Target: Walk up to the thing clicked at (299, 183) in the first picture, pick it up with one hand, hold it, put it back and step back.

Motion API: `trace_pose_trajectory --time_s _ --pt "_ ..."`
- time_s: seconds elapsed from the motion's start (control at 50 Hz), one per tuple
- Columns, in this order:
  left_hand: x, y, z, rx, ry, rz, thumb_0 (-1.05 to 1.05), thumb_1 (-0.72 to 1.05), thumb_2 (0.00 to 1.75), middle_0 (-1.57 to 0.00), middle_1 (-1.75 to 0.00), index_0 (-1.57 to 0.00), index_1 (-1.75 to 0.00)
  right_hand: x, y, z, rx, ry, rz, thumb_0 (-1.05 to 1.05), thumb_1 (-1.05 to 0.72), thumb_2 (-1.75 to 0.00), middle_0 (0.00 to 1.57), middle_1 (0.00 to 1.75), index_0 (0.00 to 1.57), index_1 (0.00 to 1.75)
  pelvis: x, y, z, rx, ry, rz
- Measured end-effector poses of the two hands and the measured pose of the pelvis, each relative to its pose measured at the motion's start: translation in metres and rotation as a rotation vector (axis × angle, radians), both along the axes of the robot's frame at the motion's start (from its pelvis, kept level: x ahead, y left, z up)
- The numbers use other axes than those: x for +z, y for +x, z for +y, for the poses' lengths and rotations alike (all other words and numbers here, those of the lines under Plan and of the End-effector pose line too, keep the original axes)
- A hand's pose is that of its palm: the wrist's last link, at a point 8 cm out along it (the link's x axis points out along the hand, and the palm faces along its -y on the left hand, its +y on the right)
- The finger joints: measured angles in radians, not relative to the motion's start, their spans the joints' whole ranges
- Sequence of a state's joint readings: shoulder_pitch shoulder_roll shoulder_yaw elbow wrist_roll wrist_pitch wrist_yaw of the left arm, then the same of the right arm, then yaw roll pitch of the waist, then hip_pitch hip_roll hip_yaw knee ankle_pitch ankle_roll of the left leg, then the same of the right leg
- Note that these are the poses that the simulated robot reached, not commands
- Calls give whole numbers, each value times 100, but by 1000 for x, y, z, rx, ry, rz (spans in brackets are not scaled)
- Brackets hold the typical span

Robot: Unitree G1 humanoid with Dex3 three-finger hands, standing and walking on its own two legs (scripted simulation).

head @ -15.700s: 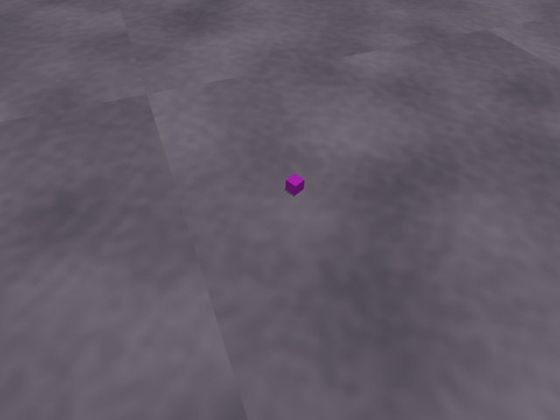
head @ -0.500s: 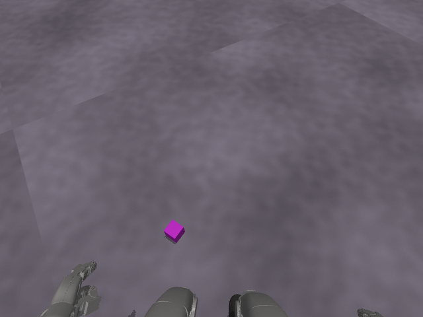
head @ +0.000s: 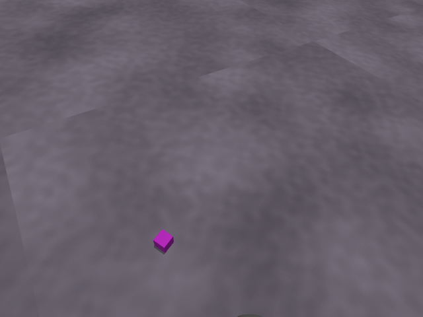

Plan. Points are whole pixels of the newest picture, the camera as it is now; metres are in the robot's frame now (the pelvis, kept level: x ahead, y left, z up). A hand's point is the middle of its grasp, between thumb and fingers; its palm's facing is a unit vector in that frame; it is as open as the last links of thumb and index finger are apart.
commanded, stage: walk up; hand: left
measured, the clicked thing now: (163, 241) +0.54 +0.19 -0.73
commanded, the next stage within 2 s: none
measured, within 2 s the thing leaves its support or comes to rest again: neither
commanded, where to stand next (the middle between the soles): +0.15 -0.01 m, yaw -3 degrees
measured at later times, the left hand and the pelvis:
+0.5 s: hand out of the picture +0.10 +0.29 -0.13, palm faces -0.03 -0.88 -0.47, open 7.4 cm; pelvis +0.05 +0.00 -0.01, yaw +0 degrees
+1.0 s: hand out of the picture +0.07 +0.27 -0.14, palm faces -0.03 -0.88 -0.47, open 7.4 cm; pelvis +0.06 -0.03 -0.01, yaw -1 degrees
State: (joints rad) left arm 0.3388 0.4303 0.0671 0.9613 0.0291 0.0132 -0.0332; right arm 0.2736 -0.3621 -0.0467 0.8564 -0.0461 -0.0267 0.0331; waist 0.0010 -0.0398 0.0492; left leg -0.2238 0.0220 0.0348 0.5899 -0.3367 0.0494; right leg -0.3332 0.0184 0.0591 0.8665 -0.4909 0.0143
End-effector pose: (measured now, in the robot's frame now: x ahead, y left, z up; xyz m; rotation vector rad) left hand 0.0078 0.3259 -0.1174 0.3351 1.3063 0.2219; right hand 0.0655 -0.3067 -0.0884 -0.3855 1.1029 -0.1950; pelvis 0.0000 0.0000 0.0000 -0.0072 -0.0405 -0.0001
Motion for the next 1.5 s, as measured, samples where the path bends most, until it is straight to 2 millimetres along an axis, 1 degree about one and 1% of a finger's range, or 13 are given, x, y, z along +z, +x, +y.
trace_pose_trajectory --time_s 0.08,0.16,0.26,0.42,0.56,0.64,0.8,0.88,0.98,1.1,1.26,1.36,1.5 --pt "10 19 -12 -59 17 -27 1 90 90 -20 -30 -20 -30 -1 -6 -22 -27 11 -18 1 -90 -90 20 30 21 30 0 5 -13 -20 -2 -6" --pt "21 43 -27 -83 62 -142 0 90 90 -21 -30 -21 -30 -18 -12 -47 -56 16 37 1 -90 -90 20 30 20 30 -6 10 -27 -8 -27 -27" --pt "44 48 -33 -76 97 -164 0 90 90 -21 -30 -21 -30 -21 4 -50 -66 55 47 1 -90 -90 20 30 20 30 4 26 -29 -21 -3 -31" --pt "53 68 -13 -72 148 -134 0 90 90 -21 -30 -21 -30 -33 30 -25 -70 91 68 1 -90 -90 20 30 20 30 4 44 -14 -13 2 -40" --pt "4 109 6 -54 80 -141 0 90 90 -21 -30 -21 -30 -45 50 16 -43 58 97 1 -90 -90 20 30 20 30 -19 45 10 3 18 -32" --pt "-7 123 -1 -112 9 -159 0 90 90 -20 -30 -20 -30 -29 49 27 -38 66 44 1 -90 -90 20 30 20 30 -15 41 15 -1 0 -39" --pt "10 101 -3 -123 -15 -104 0 90 90 -21 -30 -21 -30 11 39 -2 -56 -2 -19 1 -90 -90 20 30 21 30 5 54 9 -26 -17 -12" --pt "15 90 -2 -106 36 -81 0 90 90 -21 -30 -21 -30 5 31 -28 -73 -25 -18 1 -90 -90 20 30 21 30 0 55 -5 -29 -2 -17" --pt "22 67 -16 -54 105 -83 0 90 90 -20 -30 -20 -30 -20 35 -56 -90 -11 10 1 -90 -90 20 30 20 30 -10 57 -28 -29 14 -23" --pt "45 46 -45 15 106 -67 0 90 90 -20 -30 -21 -30 -32 46 -52 -65 81 56 1 -90 -90 20 30 20 30 7 64 -38 -12 30 -23" --pt "56 69 -53 33 102 -94 0 90 90 -21 -30 -21 -30 -34 41 -45 -25 113 195 1 -90 -90 20 30 20 30 15 84 -42 38 25 -5" --pt "46 87 -47 47 78 -102 0 90 90 -21 -30 -21 -30 -30 67 -38 16 79 223 1 -90 -90 20 30 20 30 12 101 -36 58 13 -4" --pt "5 114 -28 57 18 -75 0 90 90 -21 -30 -21 -30 -21 143 -12 68 14 73 1 -90 -90 20 30 20 30 -5 118 -14 62 24 -13"
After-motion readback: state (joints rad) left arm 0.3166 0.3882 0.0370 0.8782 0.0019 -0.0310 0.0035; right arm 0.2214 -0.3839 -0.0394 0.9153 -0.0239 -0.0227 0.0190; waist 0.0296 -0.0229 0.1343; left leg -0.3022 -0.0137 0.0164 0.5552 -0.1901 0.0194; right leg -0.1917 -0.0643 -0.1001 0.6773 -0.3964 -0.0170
